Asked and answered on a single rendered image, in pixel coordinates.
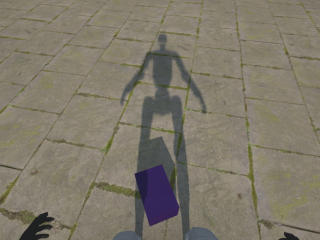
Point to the robot left hand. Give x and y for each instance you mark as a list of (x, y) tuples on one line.
[(29, 233)]

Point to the carton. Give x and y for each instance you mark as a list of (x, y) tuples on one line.
[(157, 195)]

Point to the robot right thigh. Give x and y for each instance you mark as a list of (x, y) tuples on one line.
[(199, 233)]

